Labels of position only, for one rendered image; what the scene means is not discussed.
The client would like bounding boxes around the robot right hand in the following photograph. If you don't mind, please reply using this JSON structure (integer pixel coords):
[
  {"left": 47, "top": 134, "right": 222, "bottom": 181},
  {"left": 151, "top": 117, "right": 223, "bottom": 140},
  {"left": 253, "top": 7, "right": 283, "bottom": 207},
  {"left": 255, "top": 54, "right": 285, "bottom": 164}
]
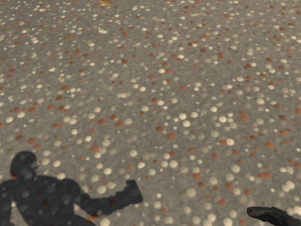
[{"left": 246, "top": 206, "right": 301, "bottom": 226}]

